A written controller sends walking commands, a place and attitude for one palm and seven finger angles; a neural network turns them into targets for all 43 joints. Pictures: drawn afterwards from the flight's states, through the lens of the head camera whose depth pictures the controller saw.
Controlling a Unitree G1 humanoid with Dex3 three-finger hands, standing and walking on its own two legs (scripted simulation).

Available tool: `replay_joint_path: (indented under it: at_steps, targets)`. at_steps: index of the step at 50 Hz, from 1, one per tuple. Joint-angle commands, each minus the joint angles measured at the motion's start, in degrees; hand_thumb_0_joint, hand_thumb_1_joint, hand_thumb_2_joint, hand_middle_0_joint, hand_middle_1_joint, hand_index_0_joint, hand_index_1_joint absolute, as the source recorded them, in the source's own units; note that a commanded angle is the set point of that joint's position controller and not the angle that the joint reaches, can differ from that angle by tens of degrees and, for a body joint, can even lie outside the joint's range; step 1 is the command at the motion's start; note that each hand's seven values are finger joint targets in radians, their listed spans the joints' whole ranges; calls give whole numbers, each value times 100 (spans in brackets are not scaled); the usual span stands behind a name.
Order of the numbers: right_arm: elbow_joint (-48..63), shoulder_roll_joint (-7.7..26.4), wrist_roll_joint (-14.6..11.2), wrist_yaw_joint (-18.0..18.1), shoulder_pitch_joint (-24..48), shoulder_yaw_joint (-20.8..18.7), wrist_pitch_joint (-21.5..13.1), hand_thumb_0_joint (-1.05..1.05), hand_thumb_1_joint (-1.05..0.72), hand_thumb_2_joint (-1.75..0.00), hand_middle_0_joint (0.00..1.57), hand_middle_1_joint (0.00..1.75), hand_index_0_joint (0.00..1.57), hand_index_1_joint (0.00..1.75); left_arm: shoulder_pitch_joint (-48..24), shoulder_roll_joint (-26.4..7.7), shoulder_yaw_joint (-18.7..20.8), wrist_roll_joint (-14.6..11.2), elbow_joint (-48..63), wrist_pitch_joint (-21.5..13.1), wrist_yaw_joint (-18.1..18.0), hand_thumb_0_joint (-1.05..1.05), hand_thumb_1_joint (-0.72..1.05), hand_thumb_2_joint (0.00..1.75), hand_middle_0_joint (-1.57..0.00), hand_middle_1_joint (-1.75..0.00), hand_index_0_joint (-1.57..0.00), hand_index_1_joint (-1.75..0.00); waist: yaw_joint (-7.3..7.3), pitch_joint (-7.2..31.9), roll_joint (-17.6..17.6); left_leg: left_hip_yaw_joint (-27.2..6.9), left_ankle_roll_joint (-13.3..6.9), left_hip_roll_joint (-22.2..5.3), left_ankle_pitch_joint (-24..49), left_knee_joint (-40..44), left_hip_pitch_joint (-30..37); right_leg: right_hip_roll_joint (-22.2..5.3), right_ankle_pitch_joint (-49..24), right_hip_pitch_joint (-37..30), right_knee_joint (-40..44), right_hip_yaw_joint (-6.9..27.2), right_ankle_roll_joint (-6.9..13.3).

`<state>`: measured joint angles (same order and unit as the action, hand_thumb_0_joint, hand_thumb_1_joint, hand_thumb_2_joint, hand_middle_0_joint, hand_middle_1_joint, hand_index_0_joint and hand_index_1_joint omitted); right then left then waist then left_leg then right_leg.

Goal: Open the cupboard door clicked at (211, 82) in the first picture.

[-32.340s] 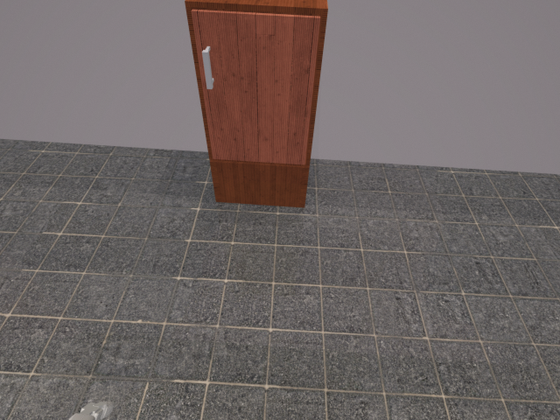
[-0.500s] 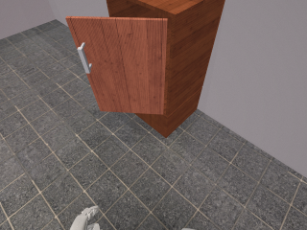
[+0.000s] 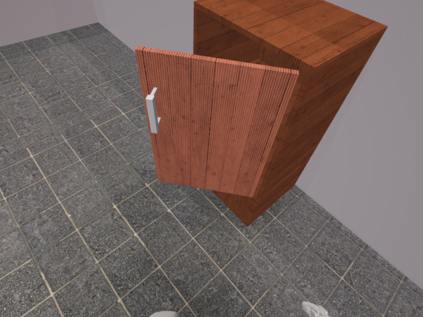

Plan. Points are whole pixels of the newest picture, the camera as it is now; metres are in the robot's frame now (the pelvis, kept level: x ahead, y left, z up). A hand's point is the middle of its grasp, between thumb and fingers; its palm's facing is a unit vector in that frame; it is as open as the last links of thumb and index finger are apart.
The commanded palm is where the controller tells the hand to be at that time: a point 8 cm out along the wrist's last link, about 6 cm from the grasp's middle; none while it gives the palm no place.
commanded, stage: come to a stop and stand still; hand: left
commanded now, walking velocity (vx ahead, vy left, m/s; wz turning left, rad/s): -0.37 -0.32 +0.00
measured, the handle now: (154, 110) +0.63 +0.25 -0.04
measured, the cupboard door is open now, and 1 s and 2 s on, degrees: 39 39 39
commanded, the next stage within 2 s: look again from close up in 1.08 s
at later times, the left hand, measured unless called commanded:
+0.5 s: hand (139, 304) +0.16 +0.17 -0.15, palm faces -0.07 -0.96 -0.27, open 7.3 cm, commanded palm none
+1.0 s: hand out of the picture +0.02 +0.18 -0.17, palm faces +0.01 -0.98 -0.17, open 7.3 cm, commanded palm none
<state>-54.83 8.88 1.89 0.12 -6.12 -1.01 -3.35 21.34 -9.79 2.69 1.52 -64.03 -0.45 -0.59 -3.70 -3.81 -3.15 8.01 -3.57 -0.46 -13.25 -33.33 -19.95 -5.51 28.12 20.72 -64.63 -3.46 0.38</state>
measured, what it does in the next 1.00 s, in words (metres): steps on the spot: right foot, then left foot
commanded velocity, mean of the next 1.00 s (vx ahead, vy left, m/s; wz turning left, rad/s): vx -0.07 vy -0.01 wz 0.00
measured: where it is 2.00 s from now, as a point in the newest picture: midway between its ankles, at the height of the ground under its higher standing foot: outside the picture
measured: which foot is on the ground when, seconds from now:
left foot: down 0.00-0.44, up 0.46-0.70, down 0.72-1.00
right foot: up 0.00-0.40, down 0.42-1.00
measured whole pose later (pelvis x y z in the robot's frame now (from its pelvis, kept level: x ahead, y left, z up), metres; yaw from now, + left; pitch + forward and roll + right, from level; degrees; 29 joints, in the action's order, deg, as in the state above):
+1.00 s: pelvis +0.02 +0.00 +0.02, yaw -3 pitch -1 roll +0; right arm -61.3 9.0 0.9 1.5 -10.8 -0.5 0.1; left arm 16.6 -10.1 0.7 1.1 -64.2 1.2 -1.3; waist -1.9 -1.4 -1.8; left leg 3.2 -1.7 0.6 -13.8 -24.8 -10.0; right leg -2.5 14.7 8.4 -24.2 -2.3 -1.5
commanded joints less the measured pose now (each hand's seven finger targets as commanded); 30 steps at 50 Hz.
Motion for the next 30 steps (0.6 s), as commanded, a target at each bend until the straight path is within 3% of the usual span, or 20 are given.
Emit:
replay_joint_path:
  at_steps: [1,3,5,8,11,15,17,18,19,20,21,22,23,26,30]
  targets:
    - [-116,635,-55,173,-970,-99,-41,0,-90,-90,20,30,20,30,60,-137,32,-17,456,-73,19,0,90,90,-20,-30,-20,-30,281,213,712,-1231,-537,-1598,2052,1969,688,-178,-781,867,-194,252,-52]
    - [-148,574,-69,238,-829,-29,-73,0,-90,-90,20,30,20,30,177,-49,-19,-78,408,-3,-42,0,90,90,-20,-30,-20,-30,136,407,369,-985,-558,-1631,3482,1773,549,-132,-884,287,631,366,-139]
    - [-168,598,-52,281,-780,-96,-8,0,-90,-90,20,30,20,30,105,-47,-2,-77,457,93,-77,0,90,90,-20,-30,-20,-30,151,649,438,-792,-558,-1683,4127,1519,739,11,-923,-42,1296,234,-171]
    - [-229,838,-45,331,-813,-172,161,0,-90,-90,20,30,20,30,-215,-309,65,-45,690,223,-77,0,90,90,-20,-30,-20,-30,267,568,622,-1043,-633,-1911,4055,1337,868,166,-664,-55,1664,165,-114]
    - [-313,987,-17,361,-927,-257,292,0,-90,-90,20,30,20,30,-593,-402,126,-25,917,356,-72,0,90,90,-20,-30,-20,-30,381,328,1023,-1228,-697,-2025,3774,1330,798,245,-361,42,1592,208,-74]
    - [-385,1104,-3,358,-1093,-339,347,0,-90,-90,20,30,20,30,-903,-438,120,-40,1133,366,-78,0,90,90,-20,-30,-20,-30,453,426,1146,-1313,-653,-1968,4298,1096,1188,329,-373,-10,2128,156,-28]
    - [-424,1159,-22,342,-1190,-365,363,0,-90,-90,20,30,20,30,-895,-457,109,-56,1166,337,-83,0,90,90,-20,-30,-20,-30,439,667,1177,-1278,-558,-1859,4290,930,1367,371,-718,-292,2698,101,-6]
    - [-411,1115,-37,326,-1186,-385,373,0,-90,-90,20,30,20,30,-807,-484,111,-46,1160,290,-90,0,90,90,-20,-30,-20,-30,398,726,998,-1211,-445,-1728,4226,703,1427,383,-1157,-535,3265,80,13]
    - [-402,1122,-70,304,-1179,-389,381,0,-90,-90,20,30,20,30,-665,-551,118,-50,1144,240,-99,0,90,90,-20,-30,-20,-30,321,930,890,-1093,-248,-1533,3818,449,1389,301,-2086,-948,3943,140,26]
    - [-373,990,-118,270,-1226,-400,392,0,-90,-90,20,30,20,30,-598,-770,155,-26,1102,189,-126,0,90,90,-20,-30,-20,-30,353,1106,396,-747,59,-1175,2870,127,975,-88,-3703,-1534,4069,499,130]
    - [-285,739,-156,238,-1220,-368,419,0,-90,-90,20,30,20,30,-571,-1054,193,-3,1091,143,-168,0,90,90,-20,-30,-20,-30,366,1156,-510,-252,384,-619,1134,-346,241,-922,-5451,-1973,3846,1228,504]
    - [-211,567,-161,195,-1068,-292,469,0,-90,-90,20,30,20,30,-597,-1137,154,-34,1049,104,-166,0,90,90,-20,-30,-20,-30,303,936,-862,-222,560,-104,-1407,-994,-168,-1517,-6466,-1836,3971,1357,1028]
    - [-184,488,-161,193,-945,-294,537,0,-90,-90,20,30,20,30,-680,-1117,134,-28,1037,91,-186,0,90,90,-20,-30,-20,-30,247,945,-661,-487,552,-79,-2029,-1620,-229,-1670,-6512,-1760,4083,1303,1256]
    - [-253,449,-144,186,-708,-255,602,0,-90,-90,20,30,20,30,-862,-1025,99,-46,987,54,-238,0,90,90,-20,-30,-20,-30,281,557,-577,-770,623,-84,-1852,-2132,-637,-1274,-6609,-1849,4001,1127,1128]
    - [-306,428,-164,115,-762,-223,546,0,-90,-90,20,30,20,30,-866,-1114,145,-37,943,26,-217,0,90,90,-20,-30,-20,-30,247,442,-523,-604,691,-37,-1369,-1064,-256,-1137,-5594,-1778,4100,1050,998]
